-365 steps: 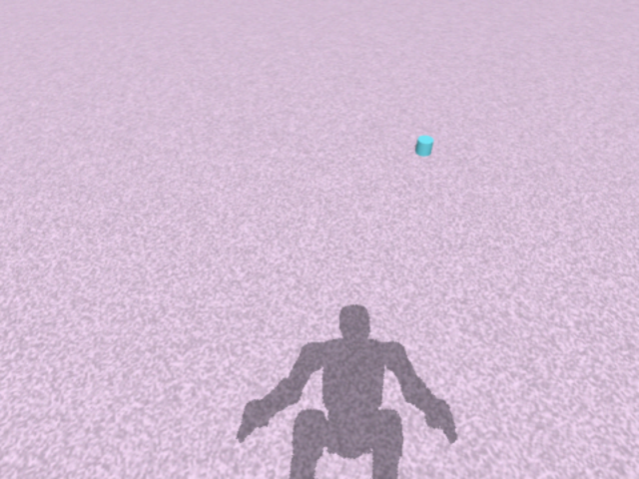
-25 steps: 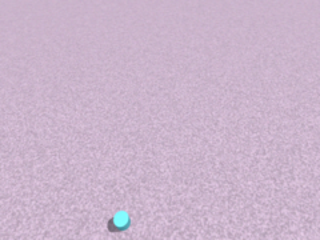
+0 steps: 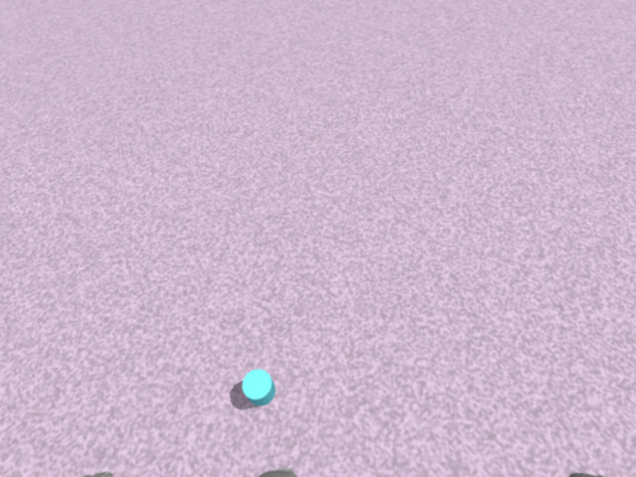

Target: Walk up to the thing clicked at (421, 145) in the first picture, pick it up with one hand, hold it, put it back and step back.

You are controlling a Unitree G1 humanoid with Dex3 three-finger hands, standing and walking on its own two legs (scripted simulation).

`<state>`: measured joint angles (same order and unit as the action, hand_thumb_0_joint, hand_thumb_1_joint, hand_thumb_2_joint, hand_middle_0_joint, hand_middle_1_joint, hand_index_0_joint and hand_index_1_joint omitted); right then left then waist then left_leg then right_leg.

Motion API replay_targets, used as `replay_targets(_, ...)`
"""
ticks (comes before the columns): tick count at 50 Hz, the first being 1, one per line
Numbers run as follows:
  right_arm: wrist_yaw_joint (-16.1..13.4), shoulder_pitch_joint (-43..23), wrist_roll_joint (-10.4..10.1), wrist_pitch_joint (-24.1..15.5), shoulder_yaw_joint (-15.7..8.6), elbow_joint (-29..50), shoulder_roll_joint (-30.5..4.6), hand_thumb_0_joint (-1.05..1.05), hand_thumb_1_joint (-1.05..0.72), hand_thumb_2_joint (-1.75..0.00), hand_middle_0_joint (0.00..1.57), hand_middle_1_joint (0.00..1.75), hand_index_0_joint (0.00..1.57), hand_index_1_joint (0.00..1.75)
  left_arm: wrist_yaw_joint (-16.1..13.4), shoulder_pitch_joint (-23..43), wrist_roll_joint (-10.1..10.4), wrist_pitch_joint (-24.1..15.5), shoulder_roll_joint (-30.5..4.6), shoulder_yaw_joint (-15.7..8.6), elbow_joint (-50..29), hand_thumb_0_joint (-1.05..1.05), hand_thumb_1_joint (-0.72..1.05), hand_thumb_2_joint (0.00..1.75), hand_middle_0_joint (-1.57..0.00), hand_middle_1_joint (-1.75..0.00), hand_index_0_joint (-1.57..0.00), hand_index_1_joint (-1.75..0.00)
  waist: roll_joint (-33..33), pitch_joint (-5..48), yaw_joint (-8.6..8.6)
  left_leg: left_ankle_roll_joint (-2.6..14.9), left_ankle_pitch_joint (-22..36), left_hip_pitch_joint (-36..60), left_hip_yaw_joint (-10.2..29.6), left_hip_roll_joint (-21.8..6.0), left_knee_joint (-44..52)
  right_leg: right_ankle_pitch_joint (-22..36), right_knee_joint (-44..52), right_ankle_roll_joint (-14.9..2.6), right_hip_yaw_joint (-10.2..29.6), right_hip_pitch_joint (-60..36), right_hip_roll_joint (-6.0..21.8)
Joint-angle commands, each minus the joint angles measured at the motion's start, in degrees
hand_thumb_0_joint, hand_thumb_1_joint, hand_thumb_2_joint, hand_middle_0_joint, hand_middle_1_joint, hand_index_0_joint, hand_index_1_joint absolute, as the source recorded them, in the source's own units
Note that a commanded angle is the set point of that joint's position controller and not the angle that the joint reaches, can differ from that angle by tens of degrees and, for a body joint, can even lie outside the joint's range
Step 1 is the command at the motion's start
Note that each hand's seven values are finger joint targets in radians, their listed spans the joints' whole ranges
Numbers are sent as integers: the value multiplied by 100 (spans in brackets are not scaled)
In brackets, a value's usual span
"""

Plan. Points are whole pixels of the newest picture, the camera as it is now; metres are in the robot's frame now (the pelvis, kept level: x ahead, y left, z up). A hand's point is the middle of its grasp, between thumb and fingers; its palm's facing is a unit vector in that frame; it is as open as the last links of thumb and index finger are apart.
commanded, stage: walk up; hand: left
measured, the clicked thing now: (259, 387) +0.43 +0.23 -0.72
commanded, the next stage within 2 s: none
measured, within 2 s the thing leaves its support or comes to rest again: neither
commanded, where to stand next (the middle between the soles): +0.09 -0.03 m, yaw -2 degrees
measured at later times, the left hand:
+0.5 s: hand out of the picture +0.17 +0.23 -0.17, palm faces -0.10 -0.94 -0.32, open 7.3 cm
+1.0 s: hand out of the picture +0.08 +0.27 -0.13, palm faces +0.08 -0.86 -0.50, open 7.3 cm
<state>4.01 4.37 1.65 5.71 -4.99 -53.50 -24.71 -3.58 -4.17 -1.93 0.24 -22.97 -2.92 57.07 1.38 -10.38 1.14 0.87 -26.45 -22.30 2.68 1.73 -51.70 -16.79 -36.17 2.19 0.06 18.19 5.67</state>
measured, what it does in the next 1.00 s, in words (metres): steps on the spot: left foot, then right foot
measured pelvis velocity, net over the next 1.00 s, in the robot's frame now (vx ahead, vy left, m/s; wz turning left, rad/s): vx -0.01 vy -0.03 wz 0.07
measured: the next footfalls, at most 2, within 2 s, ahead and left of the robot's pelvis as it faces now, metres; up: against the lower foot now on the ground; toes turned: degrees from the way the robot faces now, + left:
left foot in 0.04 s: +0.02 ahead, +0.14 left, +0.00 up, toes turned -1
right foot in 0.50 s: +0.15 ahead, -0.16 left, +0.00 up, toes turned +0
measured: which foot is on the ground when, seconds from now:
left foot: up 0.00-0.02, down 0.04-0.52, up 0.54-1.00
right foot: down 0.00-0.04, up 0.06-0.48, down 0.50-1.00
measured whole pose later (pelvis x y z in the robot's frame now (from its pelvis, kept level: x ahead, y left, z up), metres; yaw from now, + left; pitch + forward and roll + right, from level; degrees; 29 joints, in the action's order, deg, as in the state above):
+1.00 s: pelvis -0.01 -0.03 -0.02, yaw +4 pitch -3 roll +1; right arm 0.2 9.1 0.3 2.5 -3.4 -48.5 -24.9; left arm -2.0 -6.8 -2.9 2.4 -22.5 -4.3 45.7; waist 2.4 -11.2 -2.2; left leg -1.4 -26.0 -21.6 4.4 1.6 -51.9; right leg -11.8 -41.8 -0.8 -1.1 27.2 4.3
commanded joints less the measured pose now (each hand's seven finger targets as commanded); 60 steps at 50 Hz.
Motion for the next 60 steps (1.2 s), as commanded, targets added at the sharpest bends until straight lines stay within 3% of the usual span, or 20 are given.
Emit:
replay_targets(1, -83, 1585, -61, -477, -330, -141, -797, 0, -90, -90, 20, 30, 20, 30, 188, 372, -229, -124, -1052, -232, -671, 0, 90, 90, -20, -30, -20, -30, -475, 1933, 506, 41, 54, 2134, -128, -97, 2875, -1622, -653, -788, 39, 299, 86)
replay_targets(2, -180, 2333, 54, -654, -532, -253, -1375, 0, -90, -90, 20, 30, 20, 30, 288, 327, -258, -42, -753, -197, -827, 0, 90, 90, -20, -30, -20, -30, 697, 1607, 802, 155, -724, 3132, 1695, -907, 3621, -2013, -2532, -555, 10, 1973, -611)
replay_targets(3, -322, 2318, 153, -828, -628, -49, -1944, 0, -90, -90, 20, 30, 20, 30, 323, 212, -209, 1, -750, -199, -1018, 0, 90, 90, -20, -30, -20, -30, 1056, 1293, 630, 376, -542, 3224, 3444, -1865, 3710, -2076, -3424, -478, 717, 3245, -922)
replay_targets(5, -504, 1555, -62, -972, -639, 158, -2418, 0, -90, -90, 20, 30, 20, 30, 366, 372, -170, 63, -1347, -335, -942, 0, 90, 90, -20, -30, -20, -30, 204, 855, 344, 1048, -153, 2266, 4218, -2815, 3897, -1257, -3189, -439, 1445, 3054, -225)
replay_targets(10, -859, 1622, -99, -1160, -410, 232, -1531, 0, -90, -90, 20, 30, 20, 30, 617, -400, -100, 280, -1394, -559, -826, 0, 90, 90, -20, -30, -20, -30, -1, 343, -144, 589, 4249, 1899, 1266, -1800, 2755, -111, -2995, -210, 1295, 2152, -401)
replay_targets(14, -1035, 1669, -55, -1124, -389, 373, -1376, 0, -90, -90, 20, 30, 20, 30, 706, -156, -39, 493, -1222, -582, -1195, 0, 90, 90, -20, -30, -20, -30, 458, -73, -97, 339, 4677, 949, 590, -1501, 2823, 371, -2995, -128, 1181, 1694, -743)
replay_targets(19, -876, 1134, -7, -894, -277, 708, -1180, 0, -90, -90, 20, 30, 20, 30, 525, -13, 215, 396, -1017, -434, -1270, 0, 90, 90, -20, -30, -20, -30, 1410, 261, -1, 735, 4836, 1048, 80, -1214, 2580, 37, -1562, -137, 591, 922, -687)
replay_targets(24, -829, 1095, -169, -640, -240, 842, -1266, 0, -90, -90, 20, 30, 20, 30, 527, -570, 81, 258, -1078, -511, -1039, 0, 90, 90, -20, -30, -20, -30, 919, 1304, -257, 622, 4295, 1265, -59, -1020, 670, 926, 1001, -360, -124, -875, -687)
replay_targets(25, -829, 1564, -261, -642, -139, 816, -1041, 0, -90, -90, 20, 30, 20, 30, 515, -764, -23, 203, -1486, -627, -1045, 0, 90, 90, -20, -30, -20, -30, -236, 1810, -329, 376, 3319, 1034, -155, -670, -442, 2820, 1117, -559, 195, -1620, -413)
replay_targets(27, -998, 1887, -338, -636, -50, 828, -754, 0, -90, -90, 20, 30, 20, 30, 451, -777, -48, 209, -1729, -717, -1396, 0, 90, 90, -20, -30, -20, -30, -1983, 2430, -502, 54, -1425, -767, 5, 476, -2193, 6145, 581, -2042, 2569, -2648, 1276)
replay_targets(28, -1066, 1852, -289, -625, -92, 718, -879, 0, -90, -90, 20, 30, 20, 30, 429, -648, -15, 247, -1616, -697, -1521, 0, 90, 90, -20, -30, -20, -30, -1966, 2303, -432, -5, -1568, -371, 169, 131, -2387, 5469, 718, -2204, 2574, -1917, 1370)
replay_targets(32, -834, 1327, -291, -579, -17, 724, -906, 0, -90, -90, 20, 30, 20, 30, 238, -402, 109, 175, -952, -467, -1476, 0, 90, 90, -20, -30, -20, -30, -778, 2043, -254, -38, -625, -433, 511, 186, -2170, 3618, 509, -1660, 1601, -1479, 701)
replay_targets(39, -574, 713, 36, -231, -124, 1074, -979, 0, -90, -90, 20, 30, 20, 30, -128, -912, 180, -195, -1379, -552, -1306, 0, 90, 90, -20, -30, -20, -30, -392, 1075, -383, -225, -368, -1054, 1136, 121, -2182, 3205, 834, -1889, 2155, -960, 1492)
replay_targets(47, -433, 1204, -144, -395, -185, 714, -987, 0, -90, -90, 20, 30, 20, 30, 116, 161, -157, 54, -1188, -516, -1693, 0, 90, 90, -20, -30, -20, -30, -1839, 1244, -227, -258, -94, 57, -318, 123, -41, -921, 1137, -1303, 971, 104, 514)
replay_targets(50, -482, 1628, -79, -529, -207, 457, -955, 0, -90, -90, 20, 30, 20, 30, 238, 151, -80, 262, -1244, -508, -1683, 0, 90, 90, -20, -30, -20, -30, -1421, 1441, -35, -92, 873, 1089, -504, 84, 1782, -1245, 306, -1040, 824, 460, 299)
replay_targets(51, -494, 1599, 13, -579, -231, 444, -1009, 0, -90, -90, 20, 30, 20, 30, 233, -130, -38, 299, -1011, -419, -1613, 0, 90, 90, -20, -30, -20, -30, -829, 1439, -18, -13, 828, 1507, 24, 29, 2057, -1470, -453, -878, 895, 1043, 80)
replay_targets(53, -537, 824, 185, -623, -308, 846, -1731, 0, -90, -90, 20, 30, 20, 30, 204, -556, 71, 275, -806, -350, -1427, 0, 90, 90, -20, -30, -20, -30, 613, 809, -225, 805, -1209, 387, 3312, -2120, 3572, -1619, -2756, -376, 787, 2090, -1000)
replay_targets(54, -533, 528, 50, -608, -364, 893, -2107, 0, -90, -90, 20, 30, 20, 30, 123, -267, 17, 241, -1238, -472, -1325, 0, 90, 90, -20, -30, -20, -30, 872, 580, 59, 1433, -1309, -630, 3808, -2750, 4061, -1840, -3193, -339, 1237, 1458, -833)
replay_targets(57, -655, 115, 92, -787, -246, 837, -1548, 0, -90, -90, 20, 30, 20, 30, 281, -876, 68, 276, -1406, -591, -984, 0, 90, 90, -20, -30, -20, -30, 138, 479, -401, 912, -477, 38, 2021, -1720, 3355, -629, -3853, -285, 1622, 1696, -981)
replay_targets(60, -603, 1091, -9, -984, -370, 579, -1594, 0, -90, -90, 20, 30, 20, 30, 525, -1261, -21, 202, -1466, -632, -895, 0, 90, 90, -20, -30, -20, -30, 758, 1045, -143, 683, -1868, 1669, 2073, -1557, 3543, -439, -3348, -224, 1079, 2109, -894)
